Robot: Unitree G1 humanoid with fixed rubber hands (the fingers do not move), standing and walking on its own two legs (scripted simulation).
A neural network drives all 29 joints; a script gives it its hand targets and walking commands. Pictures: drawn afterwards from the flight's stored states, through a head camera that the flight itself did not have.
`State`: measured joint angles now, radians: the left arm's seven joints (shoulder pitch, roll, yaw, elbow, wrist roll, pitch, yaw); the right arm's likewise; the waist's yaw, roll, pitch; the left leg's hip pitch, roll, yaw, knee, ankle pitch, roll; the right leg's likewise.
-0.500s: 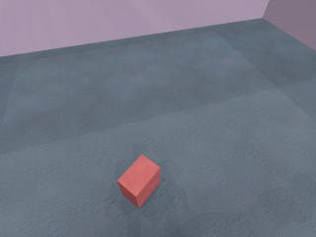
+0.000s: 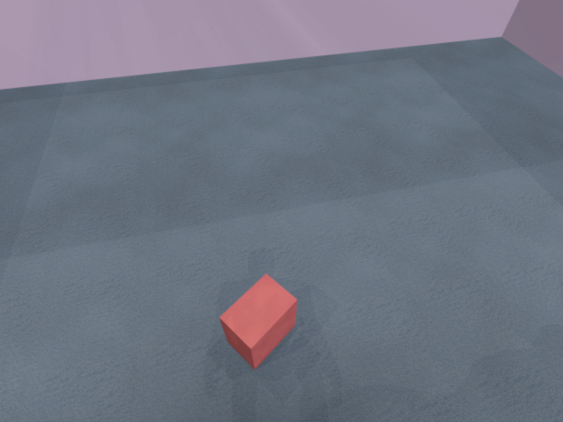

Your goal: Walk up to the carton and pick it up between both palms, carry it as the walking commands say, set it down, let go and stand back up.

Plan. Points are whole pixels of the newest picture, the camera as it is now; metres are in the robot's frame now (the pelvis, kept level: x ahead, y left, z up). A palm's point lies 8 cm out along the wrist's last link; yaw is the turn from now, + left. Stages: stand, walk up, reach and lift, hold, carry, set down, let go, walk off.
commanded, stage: walk up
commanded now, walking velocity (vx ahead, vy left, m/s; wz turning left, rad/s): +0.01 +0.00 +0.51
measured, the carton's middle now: (260, 321) +0.51 +0.06 -0.65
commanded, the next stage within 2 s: none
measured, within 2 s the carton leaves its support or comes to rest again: neither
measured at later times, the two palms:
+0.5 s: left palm out of the picture +0.00 +0.23 -0.12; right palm (484, 410) +0.15 -0.30 -0.13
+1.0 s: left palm (166, 420) +0.16 +0.18 -0.12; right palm (454, 314) +0.31 -0.32 -0.14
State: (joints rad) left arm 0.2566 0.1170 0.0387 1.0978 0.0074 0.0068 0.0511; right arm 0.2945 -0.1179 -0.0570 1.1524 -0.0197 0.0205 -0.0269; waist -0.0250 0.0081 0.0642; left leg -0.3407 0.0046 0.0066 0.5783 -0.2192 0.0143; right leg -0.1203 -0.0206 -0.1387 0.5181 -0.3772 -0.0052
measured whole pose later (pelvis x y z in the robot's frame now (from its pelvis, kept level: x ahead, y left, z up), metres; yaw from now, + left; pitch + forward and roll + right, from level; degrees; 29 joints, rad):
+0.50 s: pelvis +0.02 -0.04 +0.00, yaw +18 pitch +0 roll +1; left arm 0.23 0.26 0.02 0.91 0.06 0.05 0.01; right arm 0.23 -0.30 -0.10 0.97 -0.04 0.08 0.00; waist 0.00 0.01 0.02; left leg -0.51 0.04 0.06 0.95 -0.39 -0.04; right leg -0.08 -0.04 -0.25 0.49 -0.41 -0.04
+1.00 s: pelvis +0.19 -0.10 -0.01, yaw +31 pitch +2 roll +0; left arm 0.13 0.27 0.03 0.86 0.05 0.05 -0.04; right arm 0.31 -0.22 -0.06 0.93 -0.03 0.04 -0.03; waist -0.06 0.02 0.07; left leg -0.25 0.12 -0.11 0.57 -0.37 -0.10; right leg -0.39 -0.09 -0.07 0.53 -0.13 0.05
